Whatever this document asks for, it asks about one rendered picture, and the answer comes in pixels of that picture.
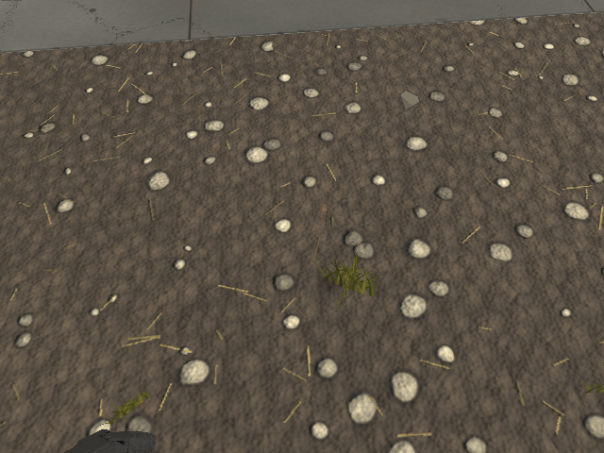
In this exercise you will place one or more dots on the robot left hand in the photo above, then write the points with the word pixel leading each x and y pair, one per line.
pixel 115 442

